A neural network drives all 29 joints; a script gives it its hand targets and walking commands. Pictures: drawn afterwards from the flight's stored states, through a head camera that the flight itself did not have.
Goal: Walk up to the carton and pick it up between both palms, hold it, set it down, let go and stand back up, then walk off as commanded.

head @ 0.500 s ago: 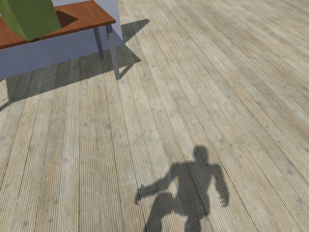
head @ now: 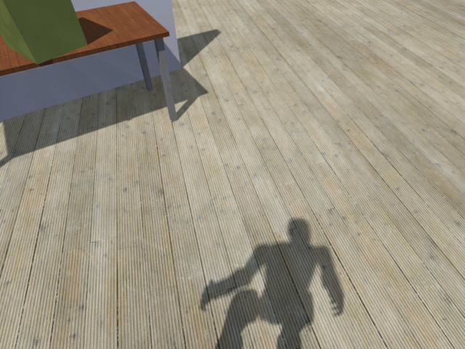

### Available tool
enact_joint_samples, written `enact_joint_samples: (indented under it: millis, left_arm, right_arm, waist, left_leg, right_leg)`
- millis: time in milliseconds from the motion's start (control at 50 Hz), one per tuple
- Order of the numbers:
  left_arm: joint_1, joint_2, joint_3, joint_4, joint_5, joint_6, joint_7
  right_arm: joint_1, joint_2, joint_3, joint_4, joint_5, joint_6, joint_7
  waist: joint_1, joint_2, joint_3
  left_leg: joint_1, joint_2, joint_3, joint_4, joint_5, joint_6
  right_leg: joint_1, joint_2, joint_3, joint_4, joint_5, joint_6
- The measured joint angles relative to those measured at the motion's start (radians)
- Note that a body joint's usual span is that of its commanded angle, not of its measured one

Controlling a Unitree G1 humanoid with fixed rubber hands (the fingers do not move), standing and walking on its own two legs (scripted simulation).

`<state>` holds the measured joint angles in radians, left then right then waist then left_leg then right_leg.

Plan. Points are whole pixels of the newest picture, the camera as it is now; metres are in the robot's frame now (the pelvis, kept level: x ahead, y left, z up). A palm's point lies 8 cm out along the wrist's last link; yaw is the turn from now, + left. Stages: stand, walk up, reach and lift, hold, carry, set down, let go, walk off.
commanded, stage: stand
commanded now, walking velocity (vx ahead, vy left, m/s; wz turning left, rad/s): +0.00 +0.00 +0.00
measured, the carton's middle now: (32, 13) +1.45 +0.98 -0.02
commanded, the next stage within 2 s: none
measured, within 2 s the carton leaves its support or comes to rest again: neither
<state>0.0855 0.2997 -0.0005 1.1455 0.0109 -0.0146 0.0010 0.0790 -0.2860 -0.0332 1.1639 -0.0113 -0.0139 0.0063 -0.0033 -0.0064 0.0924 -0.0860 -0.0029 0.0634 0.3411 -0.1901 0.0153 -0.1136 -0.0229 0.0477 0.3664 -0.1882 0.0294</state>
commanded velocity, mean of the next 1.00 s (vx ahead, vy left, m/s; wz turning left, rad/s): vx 0.00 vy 0.00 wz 0.00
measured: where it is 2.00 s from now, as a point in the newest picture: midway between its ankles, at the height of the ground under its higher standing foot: outside the picture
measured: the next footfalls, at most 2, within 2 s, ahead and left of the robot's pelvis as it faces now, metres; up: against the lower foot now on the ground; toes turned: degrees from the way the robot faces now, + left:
none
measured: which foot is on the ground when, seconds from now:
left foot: down 0.00-1.00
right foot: down 0.00-1.00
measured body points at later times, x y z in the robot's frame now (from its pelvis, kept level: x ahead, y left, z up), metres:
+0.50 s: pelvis +0.01 +0.01 +0.00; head +0.02 +0.01 +0.45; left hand +0.09 +0.29 -0.14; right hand +0.08 -0.28 -0.14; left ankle +0.00 +0.11 -0.75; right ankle +0.01 -0.14 -0.75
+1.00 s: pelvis +0.02 +0.01 +0.00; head +0.03 +0.01 +0.45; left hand +0.10 +0.29 -0.14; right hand +0.09 -0.27 -0.14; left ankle +0.00 +0.11 -0.75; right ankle +0.01 -0.14 -0.75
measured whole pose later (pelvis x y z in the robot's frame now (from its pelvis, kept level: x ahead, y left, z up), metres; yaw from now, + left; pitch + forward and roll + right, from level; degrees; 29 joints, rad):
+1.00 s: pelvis +0.02 +0.01 +0.00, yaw +0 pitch -3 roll +0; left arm 0.08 0.30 0.00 1.13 0.01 -0.01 0.01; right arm 0.08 -0.29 -0.03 1.16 -0.01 -0.01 0.00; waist -0.01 -0.01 0.09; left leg -0.06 -0.01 0.07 0.32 -0.21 0.03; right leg -0.08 -0.04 0.05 0.34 -0.20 0.05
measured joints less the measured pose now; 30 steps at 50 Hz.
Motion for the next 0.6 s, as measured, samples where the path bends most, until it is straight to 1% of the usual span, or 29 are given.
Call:
enact_joint_samples:
  millis: [600]
  left_arm:
    - [0.0,0.004,-0.002,-0.003,0.001,0.005,0.002]
  right_arm:
    - [0.0,-0.004,0.0,0.002,0.002,0.002,-0.001]
  waist:
    - [-0.002,-0.001,0.0]
  left_leg:
    - [0.017,-0.007,0.006,-0.016,-0.006,0.007]
  right_leg:
    - [0.016,-0.008,0.006,-0.018,-0.002,0.01]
